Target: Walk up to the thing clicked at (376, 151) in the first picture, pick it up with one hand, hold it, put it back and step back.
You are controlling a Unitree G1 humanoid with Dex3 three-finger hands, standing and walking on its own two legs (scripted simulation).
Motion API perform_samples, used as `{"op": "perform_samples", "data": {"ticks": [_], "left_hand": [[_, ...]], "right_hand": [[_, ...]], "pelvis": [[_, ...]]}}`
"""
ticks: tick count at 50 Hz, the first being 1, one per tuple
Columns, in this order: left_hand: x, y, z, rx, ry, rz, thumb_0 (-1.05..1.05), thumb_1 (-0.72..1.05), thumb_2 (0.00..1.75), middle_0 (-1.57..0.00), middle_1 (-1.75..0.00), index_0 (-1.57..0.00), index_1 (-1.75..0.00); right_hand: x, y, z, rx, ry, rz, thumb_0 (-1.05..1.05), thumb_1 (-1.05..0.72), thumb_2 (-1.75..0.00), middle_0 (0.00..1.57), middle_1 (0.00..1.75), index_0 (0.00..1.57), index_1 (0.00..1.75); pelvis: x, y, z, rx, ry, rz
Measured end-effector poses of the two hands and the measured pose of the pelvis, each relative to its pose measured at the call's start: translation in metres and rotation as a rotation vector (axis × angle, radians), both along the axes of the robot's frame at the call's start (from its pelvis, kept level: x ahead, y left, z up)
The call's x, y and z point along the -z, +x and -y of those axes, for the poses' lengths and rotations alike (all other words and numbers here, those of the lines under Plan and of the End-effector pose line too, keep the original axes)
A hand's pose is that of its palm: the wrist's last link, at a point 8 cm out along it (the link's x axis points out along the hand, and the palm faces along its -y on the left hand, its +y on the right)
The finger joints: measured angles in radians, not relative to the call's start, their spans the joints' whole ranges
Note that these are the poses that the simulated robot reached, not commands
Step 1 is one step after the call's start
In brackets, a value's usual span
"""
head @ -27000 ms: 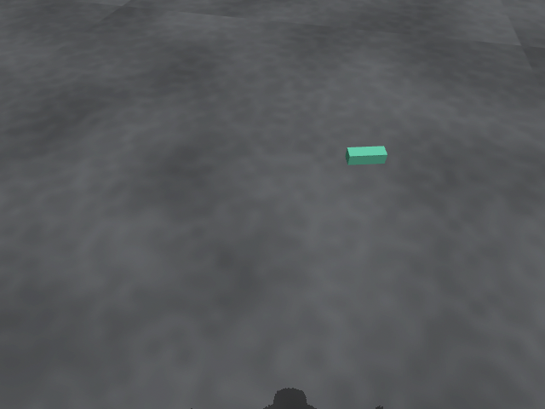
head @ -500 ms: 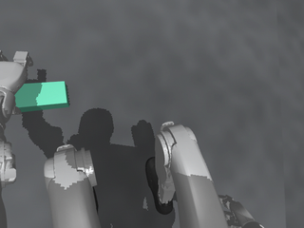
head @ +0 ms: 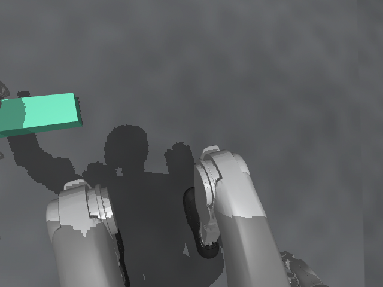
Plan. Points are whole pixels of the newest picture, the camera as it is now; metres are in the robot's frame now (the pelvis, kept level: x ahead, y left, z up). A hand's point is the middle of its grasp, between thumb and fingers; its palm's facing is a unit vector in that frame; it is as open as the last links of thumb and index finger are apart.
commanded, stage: approach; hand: left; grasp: from above
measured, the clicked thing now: (33, 115) +0.50 +0.27 -0.29
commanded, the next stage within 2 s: rest palm in 0.12 s
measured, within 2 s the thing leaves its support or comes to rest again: neither
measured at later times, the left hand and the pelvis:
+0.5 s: hand (11, 99) +0.50 +0.27 -0.18, palm faces -0.49 -0.01 -0.87, open 13.8 cm; pelvis +0.00 +0.01 +0.00, yaw -1 degrees
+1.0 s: hand (21, 114) +0.49 +0.28 -0.24, palm faces -0.46 -0.04 -0.89, open 13.5 cm; pelvis +0.01 +0.01 -0.02, yaw -4 degrees
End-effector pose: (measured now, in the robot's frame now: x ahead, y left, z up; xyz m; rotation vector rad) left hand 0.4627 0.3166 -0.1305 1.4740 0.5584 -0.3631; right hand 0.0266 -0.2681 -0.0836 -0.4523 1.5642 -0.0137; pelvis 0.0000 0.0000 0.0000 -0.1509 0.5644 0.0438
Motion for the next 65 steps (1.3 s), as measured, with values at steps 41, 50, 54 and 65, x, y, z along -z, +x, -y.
{"op": "perform_samples", "data": {"ticks": [41,50,54,65], "left_hand": [[0.047,0.03,0.032,0.117,-0.04,0.086,0.0,-0.48,0.95,-0.08,-1.03,-0.1,-1.01],[0.055,0.033,0.039,0.117,-0.022,0.117,0.0,-0.45,1.03,-0.1,-1.05,-0.11,-1.04],[0.06,0.034,0.042,0.106,-0.011,0.121,0.0,-0.44,1.03,-0.1,-1.06,-0.11,-1.04],[0.068,0.034,0.033,0.027,0.004,0.11,0.0,-0.45,1.0,-0.09,-1.05,-0.1,-1.04]], "right_hand": [[-0.017,-0.024,0.0,-0.045,-0.054,-0.075,0.0,-0.91,-0.89,0.2,0.3,0.21,0.3],[-0.019,0.006,-0.005,-0.112,-0.049,0.021,0.0,-0.91,-0.89,0.2,0.3,0.21,0.3],[-0.016,0.011,-0.011,-0.128,-0.024,0.053,0.0,-0.91,-0.89,0.2,0.3,0.21,0.3],[-0.014,-0.003,-0.021,-0.119,0.016,0.046,0.0,-0.91,-0.9,0.2,0.3,0.21,0.3]], "pelvis": [[0.014,0.003,-0.001,0.023,-0.029,0.019],[0.017,0.008,-0.006,0.035,-0.051,0.024],[0.018,0.007,-0.007,0.036,-0.057,0.03],[0.022,0.005,-0.009,0.04,-0.065,0.043]]}}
